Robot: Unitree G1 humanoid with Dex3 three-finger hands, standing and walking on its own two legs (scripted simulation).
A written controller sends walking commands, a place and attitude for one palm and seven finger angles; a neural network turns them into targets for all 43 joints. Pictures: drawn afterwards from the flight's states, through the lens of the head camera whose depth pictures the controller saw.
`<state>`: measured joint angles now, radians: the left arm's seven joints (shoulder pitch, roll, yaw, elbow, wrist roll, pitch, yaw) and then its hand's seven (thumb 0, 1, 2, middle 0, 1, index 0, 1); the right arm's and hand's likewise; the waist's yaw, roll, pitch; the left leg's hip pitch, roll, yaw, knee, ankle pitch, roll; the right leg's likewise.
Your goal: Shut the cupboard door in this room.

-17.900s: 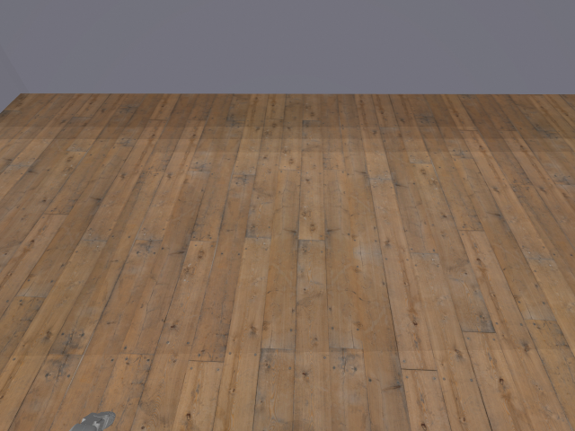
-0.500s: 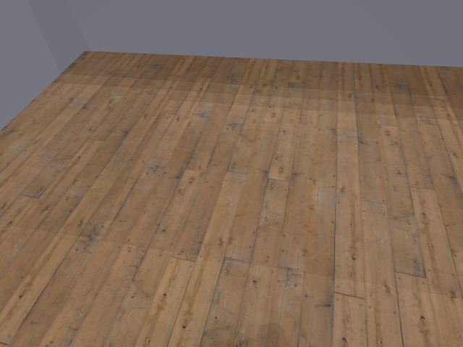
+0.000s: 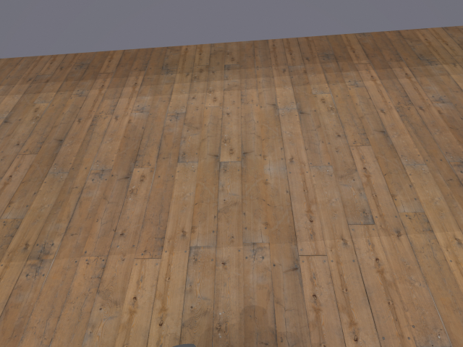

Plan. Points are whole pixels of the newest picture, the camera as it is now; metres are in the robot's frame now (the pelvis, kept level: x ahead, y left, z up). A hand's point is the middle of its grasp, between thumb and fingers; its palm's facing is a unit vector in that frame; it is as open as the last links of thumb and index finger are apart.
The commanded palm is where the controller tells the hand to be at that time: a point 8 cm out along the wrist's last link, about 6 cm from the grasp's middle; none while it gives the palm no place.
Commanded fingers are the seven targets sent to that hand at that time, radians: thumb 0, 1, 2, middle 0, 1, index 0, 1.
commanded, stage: turn or walk to find it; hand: left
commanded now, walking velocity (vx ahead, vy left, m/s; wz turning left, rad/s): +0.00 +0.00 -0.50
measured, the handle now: out of the picture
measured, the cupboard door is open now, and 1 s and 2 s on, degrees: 86 86 86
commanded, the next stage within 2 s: none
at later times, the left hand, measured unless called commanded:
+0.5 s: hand out of the picture +0.12 +0.23 -0.15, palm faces -0.21 -0.95 -0.22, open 7.4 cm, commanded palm none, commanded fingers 0.00 0.90 0.90 -0.20 -0.30 -0.20 -0.30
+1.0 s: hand (185, 335) +0.16 +0.11 -0.14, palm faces -0.49 -0.83 -0.26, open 7.4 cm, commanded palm none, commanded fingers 0.00 0.90 0.90 -0.20 -0.30 -0.20 -0.30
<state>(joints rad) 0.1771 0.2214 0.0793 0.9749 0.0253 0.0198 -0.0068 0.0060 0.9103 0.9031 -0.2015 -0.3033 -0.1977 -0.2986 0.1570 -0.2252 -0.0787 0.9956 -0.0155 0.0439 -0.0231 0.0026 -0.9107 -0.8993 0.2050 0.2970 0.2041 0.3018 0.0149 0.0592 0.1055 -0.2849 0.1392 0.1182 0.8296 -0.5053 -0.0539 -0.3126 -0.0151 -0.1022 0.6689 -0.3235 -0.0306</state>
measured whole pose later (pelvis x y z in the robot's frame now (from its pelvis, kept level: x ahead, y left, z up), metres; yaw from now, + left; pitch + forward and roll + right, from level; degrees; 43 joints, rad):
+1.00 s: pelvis -0.03 +0.00 +0.02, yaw -31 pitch +0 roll +1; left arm 0.14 0.19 0.05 0.92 0.02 0.03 0.00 0.00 0.91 0.90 -0.21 -0.30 -0.20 -0.30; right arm 0.19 -0.25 -0.07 0.96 -0.02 0.06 -0.02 0.01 -0.91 -0.90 0.20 0.30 0.20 0.30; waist -0.02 0.04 0.10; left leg -0.49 0.09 0.04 1.08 -0.42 -0.08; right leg -0.26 0.01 -0.02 0.54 -0.29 -0.04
